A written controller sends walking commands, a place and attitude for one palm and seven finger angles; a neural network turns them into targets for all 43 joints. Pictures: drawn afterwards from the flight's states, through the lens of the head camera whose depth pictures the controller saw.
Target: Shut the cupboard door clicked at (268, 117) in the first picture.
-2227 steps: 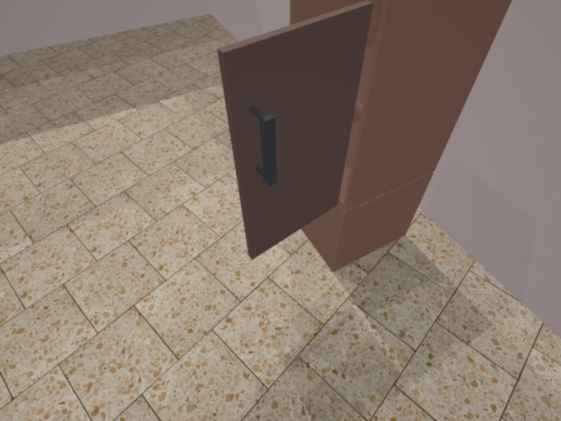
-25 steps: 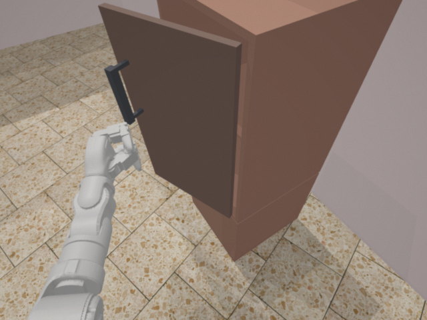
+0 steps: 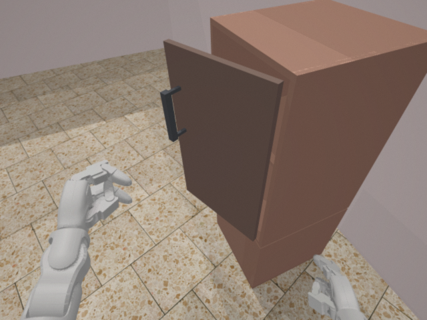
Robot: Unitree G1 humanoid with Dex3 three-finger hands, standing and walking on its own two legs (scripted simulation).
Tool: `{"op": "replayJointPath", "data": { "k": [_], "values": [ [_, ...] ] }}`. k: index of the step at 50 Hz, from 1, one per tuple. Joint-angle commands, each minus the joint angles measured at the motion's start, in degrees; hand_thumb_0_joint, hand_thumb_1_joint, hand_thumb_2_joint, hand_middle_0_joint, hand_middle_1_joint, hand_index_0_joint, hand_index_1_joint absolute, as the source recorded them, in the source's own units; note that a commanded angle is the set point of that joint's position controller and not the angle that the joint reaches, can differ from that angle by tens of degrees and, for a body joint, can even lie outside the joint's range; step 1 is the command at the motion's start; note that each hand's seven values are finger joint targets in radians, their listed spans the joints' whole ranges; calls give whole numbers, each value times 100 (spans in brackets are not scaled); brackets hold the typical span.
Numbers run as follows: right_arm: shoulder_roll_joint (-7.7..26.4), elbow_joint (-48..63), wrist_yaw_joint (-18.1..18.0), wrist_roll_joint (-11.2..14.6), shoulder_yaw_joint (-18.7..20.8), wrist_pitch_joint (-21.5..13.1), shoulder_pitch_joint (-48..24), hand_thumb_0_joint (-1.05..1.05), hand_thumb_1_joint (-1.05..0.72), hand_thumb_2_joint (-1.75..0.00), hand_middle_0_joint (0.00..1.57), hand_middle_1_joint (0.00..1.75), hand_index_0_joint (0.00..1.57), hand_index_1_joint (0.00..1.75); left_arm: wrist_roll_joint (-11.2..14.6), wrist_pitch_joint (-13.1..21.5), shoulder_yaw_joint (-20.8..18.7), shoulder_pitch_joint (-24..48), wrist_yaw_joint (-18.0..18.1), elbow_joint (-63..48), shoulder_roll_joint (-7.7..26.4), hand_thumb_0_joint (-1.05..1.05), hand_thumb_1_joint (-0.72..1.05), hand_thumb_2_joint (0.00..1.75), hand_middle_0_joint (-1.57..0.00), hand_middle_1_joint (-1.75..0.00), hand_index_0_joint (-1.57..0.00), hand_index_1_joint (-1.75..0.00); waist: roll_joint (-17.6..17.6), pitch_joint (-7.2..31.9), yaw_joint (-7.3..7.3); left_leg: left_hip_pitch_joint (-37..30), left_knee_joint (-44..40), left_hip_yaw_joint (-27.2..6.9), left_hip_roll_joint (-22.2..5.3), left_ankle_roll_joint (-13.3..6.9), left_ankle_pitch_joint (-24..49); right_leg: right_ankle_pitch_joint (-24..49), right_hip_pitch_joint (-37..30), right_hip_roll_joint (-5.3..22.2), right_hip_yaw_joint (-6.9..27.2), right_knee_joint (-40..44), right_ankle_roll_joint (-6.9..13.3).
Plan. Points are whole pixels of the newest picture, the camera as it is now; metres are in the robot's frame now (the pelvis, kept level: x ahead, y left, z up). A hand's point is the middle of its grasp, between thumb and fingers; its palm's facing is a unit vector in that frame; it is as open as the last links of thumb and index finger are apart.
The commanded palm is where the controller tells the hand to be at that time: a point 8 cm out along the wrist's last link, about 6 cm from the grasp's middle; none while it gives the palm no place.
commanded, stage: draw the hand back to the body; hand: left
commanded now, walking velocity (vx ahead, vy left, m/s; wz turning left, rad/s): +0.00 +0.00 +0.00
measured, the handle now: (175, 114) +0.63 +0.18 +0.06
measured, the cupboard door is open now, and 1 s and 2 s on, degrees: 23 23 23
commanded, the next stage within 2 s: step back with the hand held close in 0.78 s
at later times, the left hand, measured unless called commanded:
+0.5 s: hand (33, 232) +0.18 +0.27 +0.16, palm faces +0.47 -0.78 -0.42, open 6.8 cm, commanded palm +0.14 +0.30 +0.17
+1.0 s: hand (42, 225) +0.20 +0.26 +0.16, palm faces +0.45 -0.78 -0.43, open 7.4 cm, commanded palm +0.14 +0.30 +0.17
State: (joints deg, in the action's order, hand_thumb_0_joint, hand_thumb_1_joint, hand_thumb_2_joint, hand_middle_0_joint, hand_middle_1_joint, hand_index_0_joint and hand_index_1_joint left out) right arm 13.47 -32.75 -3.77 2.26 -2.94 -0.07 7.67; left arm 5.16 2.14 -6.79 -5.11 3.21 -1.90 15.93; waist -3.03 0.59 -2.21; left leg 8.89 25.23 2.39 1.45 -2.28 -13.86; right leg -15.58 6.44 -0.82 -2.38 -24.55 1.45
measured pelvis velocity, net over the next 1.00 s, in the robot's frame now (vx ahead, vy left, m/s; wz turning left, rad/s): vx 0.01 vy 0.00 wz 0.01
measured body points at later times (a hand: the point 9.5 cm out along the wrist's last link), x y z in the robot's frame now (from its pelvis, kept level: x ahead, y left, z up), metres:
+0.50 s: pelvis +0.01 +0.00 +0.00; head -0.02 -0.03 +0.45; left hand +0.15 +0.31 +0.19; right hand +0.19 -0.22 -0.09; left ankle +0.00 +0.09 -0.74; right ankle -0.02 -0.10 -0.74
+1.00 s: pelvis +0.01 +0.00 +0.00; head -0.01 -0.03 +0.45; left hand +0.17 +0.30 +0.19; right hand +0.19 -0.23 -0.09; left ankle +0.00 +0.09 -0.74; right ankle -0.02 -0.10 -0.74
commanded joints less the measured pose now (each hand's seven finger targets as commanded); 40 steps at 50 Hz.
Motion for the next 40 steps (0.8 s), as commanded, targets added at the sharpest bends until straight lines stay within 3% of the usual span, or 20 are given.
{"op": "replayJointPath", "data": {
  "k": [1, 3, 4, 7, 12, 15, 18, 20, 21, 24, 25, 27, 31, 33, 34, 37, 40],
  "values": [
    [531, 785, -32, -78, 218, -263, -447, 0, -90, -90, 20, 30, 20, 30, -53, 363, -568, 882, 163, -2066, 936, 0, 90, 90, -72, -87, -72, -87, -305, 854, 72, -862, -438, -335, -213, 89, 1656, 1594, -68, 21, 122, 435, 21],
    [576, 769, -12, -115, 231, -288, -443, 0, -90, -90, 20, 30, 20, 30, -70, 327, -819, 391, 184, -2134, 1108, 0, 90, 90, -67, -81, -67, -81, -26, 771, 10, -832, -450, -339, -221, 88, 1821, 1704, -109, -4, 95, 496, 4],
    [538, 794, -3, -105, 233, -263, -470, 0, -90, -90, 20, 30, 20, 30, -51, 300, -760, 229, 176, -2202, 979, 0, 90, 90, -64, -78, -64, -78, -23, 651, 31, -771, -453, -330, -230, 92, 1833, 1718, -126, 26, 103, 481, 2],
    [539, 790, 3, -126, 259, -231, -488, 0, -90, -90, 20, 30, 20, 30, -51, 290, -1038, -137, 200, -2376, 1127, 0, 90, 90, -56, -69, -56, -69, 206, 572, 2, -714, -481, -317, -225, 89, 1685, 1635, -98, 21, 68, 522, -21],
    [509, 766, 16, -122, 304, -297, -502, 0, -90, -90, 20, 30, 20, 30, -41, 368, -1461, -799, 239, -2860, 1342, 0, 90, 90, -42, -54, -42, -54, -68, 622, -70, -669, -423, -295, -209, 101, 1805, 1695, -194, 56, 71, 488, -28],
    [508, 752, 11, -121, 334, -356, -515, 0, -90, -90, 20, 30, 20, 30, -15, 411, -1734, -1218, 265, -2964, 1481, 0, 90, 90, -34, -45, -34, -45, 104, 500, -108, -547, -417, -275, -203, 76, 1673, 1621, -165, 70, 66, 514, -49],
    [528, 705, 14, -103, 370, -449, -511, 0, -90, -90, 20, 30, 20, 30, -19, 464, -2025, -1602, 298, -3145, 1645, 0, 90, 90, -25, -36, -25, -36, -135, 406, -152, -478, -415, -283, -215, 93, 1632, 1502, -131, 59, 76, 551, -43],
    [509, 713, 7, -98, 378, -492, -516, 0, -90, -90, 20, 30, 20, 30, 14, 509, -2131, -1792, 317, -3159, 1649, 0, 90, 90, -20, -30, -20, -30, -23, 267, -157, -400, -474, -296, -216, 93, 1341, 1250, -50, 64, 54, 575, -50],
    [509, 669, 1, -100, 382, -511, -500, 0, -90, -90, 20, 30, 20, 30, -3, 527, -1944, -1747, 304, -3093, 1457, 0, 90, 90, -20, -30, -20, -30, -32, 159, -98, -391, -481, -263, -205, 78, 1238, 1175, 45, 70, 60, 591, -56],
    [571, 615, -27, -99, 416, -574, -449, 0, -90, -90, 20, 30, 20, 30, -35, 532, -1758, -1498, 317, -2924, 1324, 0, 90, 90, -20, -30, -20, -30, 70, -22, -26, -395, -537, -273, -208, 45, 939, 865, 239, 83, 78, 664, -77],
    [588, 600, -32, -102, 413, -586, -457, 0, -90, -90, 20, 30, 20, 30, -40, 536, -1757, -1438, 329, -2864, 1336, 0, 90, 90, -20, -30, -20, -30, 141, -119, -35, -356, -560, -297, -207, 43, 811, 724, 291, 71, 72, 692, -74],
    [595, 601, -58, -110, 429, -608, -448, 0, -90, -90, 20, 30, 20, 30, -49, 569, -1809, -1364, 346, -2877, 1408, 0, 90, 90, -20, -30, -20, -30, 249, 87, -63, -421, -549, -306, -186, 10, 787, 693, 218, 75, 93, 681, -73],
    [555, 598, -75, -121, 404, -670, -499, 0, -90, -90, 20, 30, 20, 30, -57, 608, -1870, -1354, 359, -3086, 1490, 0, 90, 90, -20, -30, -20, -30, -124, 226, -110, -469, -516, -279, -154, 11, 872, 810, 76, 105, 139, 671, -54],
    [560, 583, -73, -129, 403, -690, -513, 0, -90, -90, 20, 30, 20, 30, -53, 602, -2029, -1428, 368, -3085, 1637, 0, 90, 90, -20, -30, -20, -30, -32, 247, -152, -447, -504, -280, -150, 17, 932, 877, 13, 94, 153, 717, -59],
    [520, 600, -74, -129, 389, -694, -511, 0, -90, -90, 20, 30, 20, 30, -52, 613, -1949, -1401, 364, -3150, 1540, 0, 90, 90, -20, -30, -20, -30, -198, 274, -133, -451, -510, -269, -151, 30, 961, 905, -25, 111, 157, 676, -49],
    [511, 587, -47, -134, 377, -703, -502, 0, -90, -90, 20, 30, 20, 30, -42, 603, -1993, -1516, 359, -3098, 1537, 0, 90, 90, -20, -30, -20, -30, -255, 134, -147, -410, -520, -269, -156, 60, 1022, 976, 16, 83, 135, 679, -36],
    [508, 590, -44, -136, 380, -694, -490, 0, -90, -90, 20, 30, 20, 30, -42, 585, -1967, -1590, 332, -2999, 1474, 0, 90, 90, -20, -30, -20, -30, -105, 49, -135, -404, -529, -261, -171, 55, 1072, 1012, 54, 71, 120, 688, -46]
  ]
}}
